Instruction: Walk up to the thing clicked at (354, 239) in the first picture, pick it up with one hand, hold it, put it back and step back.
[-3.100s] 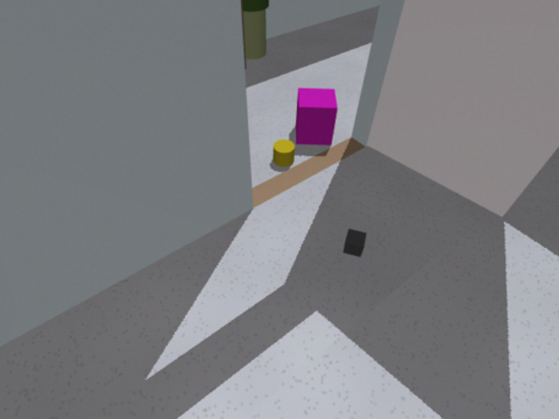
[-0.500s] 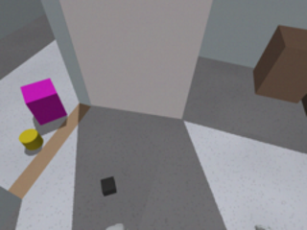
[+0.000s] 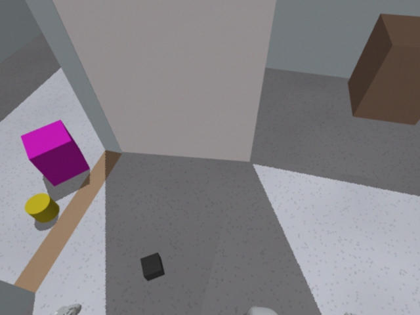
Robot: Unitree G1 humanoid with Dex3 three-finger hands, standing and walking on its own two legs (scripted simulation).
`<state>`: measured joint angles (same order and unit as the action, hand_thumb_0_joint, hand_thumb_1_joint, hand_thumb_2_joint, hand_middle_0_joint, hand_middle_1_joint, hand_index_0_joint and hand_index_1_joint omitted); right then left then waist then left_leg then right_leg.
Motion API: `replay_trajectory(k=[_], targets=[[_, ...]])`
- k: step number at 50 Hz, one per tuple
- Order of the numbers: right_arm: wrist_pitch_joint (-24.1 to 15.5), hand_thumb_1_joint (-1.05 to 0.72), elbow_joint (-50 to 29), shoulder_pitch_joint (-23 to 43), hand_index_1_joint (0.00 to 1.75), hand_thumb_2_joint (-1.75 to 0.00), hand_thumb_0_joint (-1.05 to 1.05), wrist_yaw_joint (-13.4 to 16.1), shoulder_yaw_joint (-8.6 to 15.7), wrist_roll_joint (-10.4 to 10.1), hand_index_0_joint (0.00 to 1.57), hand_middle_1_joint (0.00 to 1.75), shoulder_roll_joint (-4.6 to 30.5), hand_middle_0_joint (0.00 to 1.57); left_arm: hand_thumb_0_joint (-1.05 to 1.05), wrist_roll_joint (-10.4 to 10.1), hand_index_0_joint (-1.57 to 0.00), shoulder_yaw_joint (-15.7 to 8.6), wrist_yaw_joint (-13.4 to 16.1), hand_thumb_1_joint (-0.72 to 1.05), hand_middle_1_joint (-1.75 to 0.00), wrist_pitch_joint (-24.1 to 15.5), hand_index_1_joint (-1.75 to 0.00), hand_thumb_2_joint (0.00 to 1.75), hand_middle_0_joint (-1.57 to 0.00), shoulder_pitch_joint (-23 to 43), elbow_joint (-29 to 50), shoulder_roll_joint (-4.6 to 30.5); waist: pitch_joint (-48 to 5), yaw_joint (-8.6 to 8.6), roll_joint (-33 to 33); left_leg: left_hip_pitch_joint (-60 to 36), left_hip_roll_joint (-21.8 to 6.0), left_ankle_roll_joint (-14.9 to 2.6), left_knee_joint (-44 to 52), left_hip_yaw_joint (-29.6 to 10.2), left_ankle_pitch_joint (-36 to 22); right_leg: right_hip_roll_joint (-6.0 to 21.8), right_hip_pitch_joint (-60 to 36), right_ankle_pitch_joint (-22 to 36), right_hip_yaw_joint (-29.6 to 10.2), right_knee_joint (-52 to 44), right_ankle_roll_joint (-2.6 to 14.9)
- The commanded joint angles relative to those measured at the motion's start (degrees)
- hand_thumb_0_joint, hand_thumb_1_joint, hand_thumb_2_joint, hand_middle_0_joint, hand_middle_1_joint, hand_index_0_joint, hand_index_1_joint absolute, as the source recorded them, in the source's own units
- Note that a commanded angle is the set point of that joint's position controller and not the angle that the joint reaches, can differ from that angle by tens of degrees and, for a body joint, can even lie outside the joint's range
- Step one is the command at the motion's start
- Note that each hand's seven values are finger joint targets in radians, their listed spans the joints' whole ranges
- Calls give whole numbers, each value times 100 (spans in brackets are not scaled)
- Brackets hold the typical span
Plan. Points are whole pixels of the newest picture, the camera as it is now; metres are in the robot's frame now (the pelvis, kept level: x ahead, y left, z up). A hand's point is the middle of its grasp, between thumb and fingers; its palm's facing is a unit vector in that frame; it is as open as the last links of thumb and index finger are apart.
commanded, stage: walk up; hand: left
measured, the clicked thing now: (152, 266) +0.41 +0.28 -0.71
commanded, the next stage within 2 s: none
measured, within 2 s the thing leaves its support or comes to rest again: neither
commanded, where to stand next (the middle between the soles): +0.07 +0.03 m, yaw +2 degrees
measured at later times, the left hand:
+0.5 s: hand out of the picture +0.09 +0.27 -0.13, palm faces +0.01 -0.94 -0.34, open 7.3 cm
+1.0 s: hand out of the picture +0.10 +0.26 -0.12, palm faces +0.03 -0.94 -0.34, open 7.3 cm
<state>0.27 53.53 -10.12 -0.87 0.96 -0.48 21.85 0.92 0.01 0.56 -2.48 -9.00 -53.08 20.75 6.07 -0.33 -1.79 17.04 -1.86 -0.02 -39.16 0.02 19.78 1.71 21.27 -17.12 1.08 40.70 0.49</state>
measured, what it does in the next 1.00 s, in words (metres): stands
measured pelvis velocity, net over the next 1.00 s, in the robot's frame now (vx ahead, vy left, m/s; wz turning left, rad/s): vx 0.02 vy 0.01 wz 0.03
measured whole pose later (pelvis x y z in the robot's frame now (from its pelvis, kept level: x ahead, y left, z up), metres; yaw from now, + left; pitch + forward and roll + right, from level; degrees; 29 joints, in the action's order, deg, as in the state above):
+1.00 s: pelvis +0.02 +0.01 +0.03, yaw +2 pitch -2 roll +0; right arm 0.2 65.5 -5.3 -0.9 0.4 0.3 19.8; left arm 0.7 -1.2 -0.4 -0.7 -3.6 -66.7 19.4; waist 2.7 -0.1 -0.5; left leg 6.3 -1.8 1.8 -19.9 -1.4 11.5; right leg 1.7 8.7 -8.6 3.1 19.5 -0.6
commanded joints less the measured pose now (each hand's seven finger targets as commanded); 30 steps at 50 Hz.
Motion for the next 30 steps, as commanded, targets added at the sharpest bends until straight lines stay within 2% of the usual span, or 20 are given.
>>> replay_trajectory(k=[1, 2, 4, 5, 6, 9, 13, 21, 23, 26, 30], targets=[[-207, -90, -63, 78, 30, -90, 0, 71, 349, 35, 20, 30, 1413, 20, 0, -127, -20, -389, 61, 90, -30, -27, -30, 90, -20, 214, 171, 1287, -793, 132, 309, -176, -645, -430, 1098, -927, -704, 369, -348, 316, -641, -1032, 230], [-202, -90, -22, 233, 30, -90, 0, 40, 301, 25, 20, 30, 1346, 20, 0, -83, -20, -383, 62, 90, -30, -23, -30, 90, -20, 274, 61, 1278, -700, 169, 186, 110, -698, -435, 1190, -917, -447, 349, -661, -31, -611, -1156, 208], [-194, -90, 171, 187, 30, -90, 0, 34, 207, 43, 20, 30, 1201, 20, 0, -66, -20, -384, 26, 90, -30, -22, -30, 90, -20, 490, -55, 1284, -615, 77, 259, 141, -503, -332, 1407, -722, -155, 458, -717, -289, -780, -1411, 261], [-200, -90, 242, 258, 30, -90, 0, 30, 191, 54, 20, 30, 1196, 20, 0, -68, -20, -364, 14, 90, -30, -26, -30, 90, -20, 505, -138, 1258, -564, 90, 96, 142, -471, -313, 1471, -706, -125, 469, -737, -282, -760, -1485, 280], [-220, -90, 317, 257, 30, -90, 0, 31, 167, 60, 20, 30, 1202, 20, 0, -72, -20, -344, 5, 90, -30, -35, -30, 90, -20, 547, -172, 1254, -693, 85, -21, 20, -498, -297, 1551, -715, -327, 484, -859, 61, -729, -1465, 274], [-247, -90, 457, 457, 30, -90, 0, 27, 115, 60, 20, 30, 1181, 20, 0, -109, -20, -315, -12, 90, -30, -24, -30, 90, -20, 649, -402, 1193, -585, 153, -150, 58, -560, -274, 1834, -806, -577, 390, -1100, 428, -559, -1597, 183], [-258, -90, 625, 525, 30, -90, 0, 50, 89, 51, 20, 30, 1154, 20, 0, -122, -20, -298, -34, 90, -30, -12, -30, 90, -20, 808, -621, 1176, -777, 116, -102, -308, -563, -215, 1942, -695, -1097, 444, -1353, 904, -518, -1822, 144], [-203, -90, 817, 656, 30, -90, 0, 69, 117, 51, 20, 30, 1128, 20, 0, -94, -20, -265, -65, 90, -30, 12, -30, 90, -20, 920, -926, 1144, -803, 48, 6, -621, -526, -161, 2150, -555, -1054, 540, -1450, 996, -504, -2251, 66], [-190, -90, 824, 725, 30, -90, 0, 62, 119, 40, 20, 30, 1109, 20, 0, -86, -20, -266, -63, 90, -30, 10, -30, 90, -20, 870, -995, 1146, -713, 70, 36, -646, -509, -169, 2178, -551, -973, 534, -1373, 860, -509, -2350, 36], [-168, -90, 863, 649, 30, -90, 0, 56, 123, 50, 20, 30, 1083, 20, 0, -61, -20, -293, -62, 90, -30, 3, -30, 90, -20, 968, -1000, 1176, -730, 2, 240, -722, -468, -155, 2119, -503, -982, 573, -1311, 667, -565, -2506, 35], [-158, -90, 879, 667, 30, -90, 0, 58, 131, 49, 20, 30, 1074, 20, 0, -52, -20, -304, -55, 90, -30, -13, -30, 90, -20, 926, -1026, 1158, -894, -1, 252, -895, -487, -145, 2081, -478, -1304, 588, -1409, 986, -532, -2501, 27]])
